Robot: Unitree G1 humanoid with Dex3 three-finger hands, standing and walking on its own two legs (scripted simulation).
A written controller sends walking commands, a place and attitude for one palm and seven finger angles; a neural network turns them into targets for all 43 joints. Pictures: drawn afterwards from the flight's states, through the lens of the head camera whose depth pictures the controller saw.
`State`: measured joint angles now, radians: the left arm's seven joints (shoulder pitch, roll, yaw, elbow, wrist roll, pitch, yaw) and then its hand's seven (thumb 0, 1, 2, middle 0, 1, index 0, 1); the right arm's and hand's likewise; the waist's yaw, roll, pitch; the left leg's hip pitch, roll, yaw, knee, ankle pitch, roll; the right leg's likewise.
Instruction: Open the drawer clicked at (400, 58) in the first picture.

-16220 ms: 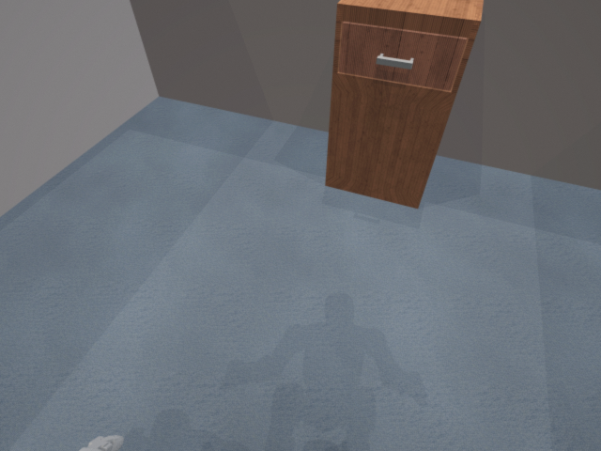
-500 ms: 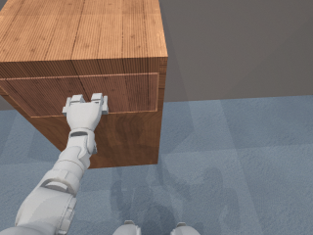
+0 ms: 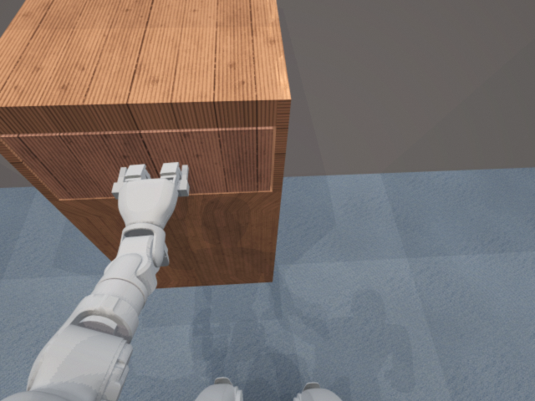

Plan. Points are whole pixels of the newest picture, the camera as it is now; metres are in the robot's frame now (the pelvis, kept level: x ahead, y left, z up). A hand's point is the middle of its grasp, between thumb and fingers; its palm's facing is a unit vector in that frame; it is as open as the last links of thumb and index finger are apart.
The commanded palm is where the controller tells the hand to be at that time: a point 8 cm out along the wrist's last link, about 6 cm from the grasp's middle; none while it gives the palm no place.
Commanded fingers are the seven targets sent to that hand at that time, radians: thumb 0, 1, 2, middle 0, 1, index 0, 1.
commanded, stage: close the thumb around the handle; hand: left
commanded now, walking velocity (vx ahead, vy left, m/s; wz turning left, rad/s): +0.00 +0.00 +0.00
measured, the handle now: (153, 180) +0.48 +0.20 -0.01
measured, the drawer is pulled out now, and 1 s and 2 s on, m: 0.00 0.02 0.14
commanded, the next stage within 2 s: pull the drawer open in 0.66 s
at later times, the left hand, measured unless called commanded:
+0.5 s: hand (159, 213) +0.43 +0.19 -0.03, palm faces -0.04 -0.03 -1.00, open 6.8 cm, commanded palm +0.40 +0.18 +0.02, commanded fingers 0.00 0.90 0.90 -0.40 -1.35 -0.40 -1.35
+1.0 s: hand (158, 222) +0.41 +0.19 -0.03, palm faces -0.04 -0.05 -1.00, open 5.8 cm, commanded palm +0.37 +0.18 +0.02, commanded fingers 0.00 0.90 0.90 -0.40 -1.35 -0.40 -1.35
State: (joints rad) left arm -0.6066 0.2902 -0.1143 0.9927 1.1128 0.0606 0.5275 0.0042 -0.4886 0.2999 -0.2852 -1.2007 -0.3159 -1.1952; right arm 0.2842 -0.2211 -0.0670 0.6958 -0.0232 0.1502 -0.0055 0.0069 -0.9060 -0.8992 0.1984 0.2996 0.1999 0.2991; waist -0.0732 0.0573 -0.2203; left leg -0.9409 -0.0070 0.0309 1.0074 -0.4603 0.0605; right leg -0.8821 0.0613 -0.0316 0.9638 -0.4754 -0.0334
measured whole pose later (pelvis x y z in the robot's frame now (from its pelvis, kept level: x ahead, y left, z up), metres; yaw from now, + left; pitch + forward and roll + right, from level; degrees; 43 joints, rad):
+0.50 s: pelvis +0.00 +0.00 +0.00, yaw +0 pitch +23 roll -2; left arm -0.63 0.30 -0.11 1.00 1.10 0.06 0.51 0.00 0.53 0.74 -0.35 -1.30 -0.38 -1.30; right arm 0.29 -0.22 -0.06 0.70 -0.02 0.15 -0.01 0.01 -0.91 -0.90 0.20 0.30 0.20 0.30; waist -0.08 0.06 -0.22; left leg -0.95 -0.01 0.03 1.01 -0.46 0.06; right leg -0.89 0.06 -0.03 0.97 -0.47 -0.04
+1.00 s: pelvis +0.01 +0.00 +0.01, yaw -1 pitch +22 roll -2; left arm -0.46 0.28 -0.11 0.85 1.09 0.08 0.51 0.01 0.73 0.78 -0.30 -1.33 -0.36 -1.30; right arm 0.29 -0.22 -0.07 0.68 -0.02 0.17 0.01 0.01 -0.91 -0.90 0.20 0.30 0.20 0.30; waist -0.06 0.06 -0.22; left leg -0.88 0.00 0.05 0.97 -0.47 0.06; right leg -0.83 0.07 -0.01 0.92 -0.47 -0.03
